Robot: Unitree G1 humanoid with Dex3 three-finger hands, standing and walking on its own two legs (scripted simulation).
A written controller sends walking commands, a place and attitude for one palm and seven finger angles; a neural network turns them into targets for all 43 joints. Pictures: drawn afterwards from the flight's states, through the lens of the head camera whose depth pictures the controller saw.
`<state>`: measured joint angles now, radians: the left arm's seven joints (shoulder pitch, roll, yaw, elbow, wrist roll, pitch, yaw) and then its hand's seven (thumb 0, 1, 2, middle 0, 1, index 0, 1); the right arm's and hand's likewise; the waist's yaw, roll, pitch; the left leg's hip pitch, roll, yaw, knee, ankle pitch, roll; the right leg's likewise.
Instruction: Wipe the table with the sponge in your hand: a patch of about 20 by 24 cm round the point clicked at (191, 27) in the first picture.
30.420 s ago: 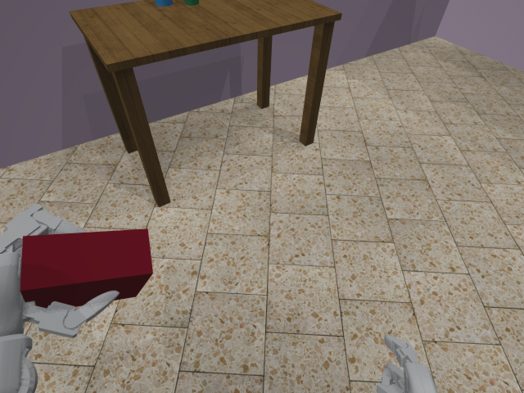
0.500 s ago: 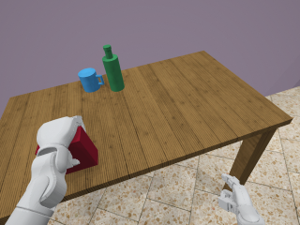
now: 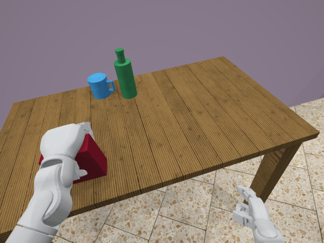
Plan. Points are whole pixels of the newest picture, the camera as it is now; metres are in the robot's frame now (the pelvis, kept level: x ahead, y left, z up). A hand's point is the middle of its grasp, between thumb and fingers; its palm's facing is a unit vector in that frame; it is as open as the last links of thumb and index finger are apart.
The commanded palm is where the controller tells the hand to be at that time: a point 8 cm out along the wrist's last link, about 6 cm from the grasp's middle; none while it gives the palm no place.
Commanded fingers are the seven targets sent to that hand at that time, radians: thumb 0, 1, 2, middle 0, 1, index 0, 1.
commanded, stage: move the sponge above the wiping area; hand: left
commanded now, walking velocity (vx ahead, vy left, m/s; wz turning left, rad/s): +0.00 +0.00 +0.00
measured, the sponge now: (80, 164) +0.26 +0.27 +0.07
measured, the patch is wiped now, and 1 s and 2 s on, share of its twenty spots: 0.00 0.00 0.00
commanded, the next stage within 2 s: lower the sponge onto the table in 0.70 s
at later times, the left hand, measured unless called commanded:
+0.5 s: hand (76, 146) +0.28 +0.26 +0.13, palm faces +0.12 -0.07 -0.99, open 9.6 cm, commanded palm +0.23 +0.26 +0.19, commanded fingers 0.00 0.10 1.30 -1.20 -1.60 -1.20 -1.60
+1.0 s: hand (73, 146) +0.27 +0.27 +0.13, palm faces +0.13 -0.06 -0.99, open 9.6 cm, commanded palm +0.23 +0.26 +0.19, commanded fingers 0.00 0.10 1.30 -1.20 -1.60 -1.20 -1.60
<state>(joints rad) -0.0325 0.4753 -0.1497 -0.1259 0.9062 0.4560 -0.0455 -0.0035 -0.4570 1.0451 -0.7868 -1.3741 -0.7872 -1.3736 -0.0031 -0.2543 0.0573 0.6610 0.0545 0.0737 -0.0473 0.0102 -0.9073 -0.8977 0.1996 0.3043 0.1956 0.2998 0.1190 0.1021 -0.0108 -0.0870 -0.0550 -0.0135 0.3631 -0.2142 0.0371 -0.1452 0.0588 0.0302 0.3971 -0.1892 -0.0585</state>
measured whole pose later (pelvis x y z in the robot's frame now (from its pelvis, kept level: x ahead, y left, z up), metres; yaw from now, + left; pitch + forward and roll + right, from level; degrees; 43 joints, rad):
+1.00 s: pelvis -0.01 -0.01 +0.00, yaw +0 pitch -4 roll +1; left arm -0.12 0.49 -0.12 -0.02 0.90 0.44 0.00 0.00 -0.46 1.05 -0.79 -1.37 -0.79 -1.37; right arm 0.00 -0.25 0.06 0.68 0.07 0.06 -0.07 0.01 -0.91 -0.90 0.20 0.30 0.20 0.30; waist 0.11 0.10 0.00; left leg -0.09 -0.04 -0.02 0.37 -0.21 0.02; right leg -0.14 0.07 0.02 0.39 -0.17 -0.07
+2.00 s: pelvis +0.00 +0.00 +0.00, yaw +1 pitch -3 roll +0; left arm -0.01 0.44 -0.14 -0.01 0.92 0.43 0.03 0.00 -0.46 1.05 -0.79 -1.38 -0.79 -1.37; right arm 0.01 -0.26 0.04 0.67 0.06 0.06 -0.06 0.01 -0.91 -0.90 0.20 0.30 0.20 0.30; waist 0.11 0.10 -0.01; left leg -0.11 -0.05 -0.03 0.39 -0.23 0.03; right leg -0.16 0.07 0.02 0.40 -0.19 -0.07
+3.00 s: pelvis +0.00 -0.01 -0.01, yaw +1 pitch +4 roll +0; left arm -0.37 0.50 -0.05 0.55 0.97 0.25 0.05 0.01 -0.48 1.07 -0.80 -1.36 -0.80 -1.36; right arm 0.14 -0.29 0.01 0.71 0.09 0.09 -0.08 0.01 -0.91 -0.90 0.20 0.30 0.20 0.30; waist 0.04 0.07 -0.06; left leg -0.28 -0.04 -0.04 0.47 -0.25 0.02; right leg -0.31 0.08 0.00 0.45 -0.21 -0.07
